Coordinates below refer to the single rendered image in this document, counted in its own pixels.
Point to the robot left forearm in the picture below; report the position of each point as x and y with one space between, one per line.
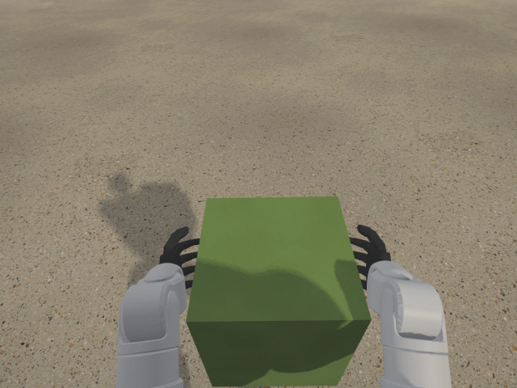
148 330

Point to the left robot hand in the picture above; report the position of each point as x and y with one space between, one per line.
173 248

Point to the robot right forearm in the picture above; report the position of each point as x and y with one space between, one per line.
412 328

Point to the right robot hand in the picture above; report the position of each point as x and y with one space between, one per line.
375 249

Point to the carton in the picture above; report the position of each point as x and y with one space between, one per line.
276 297

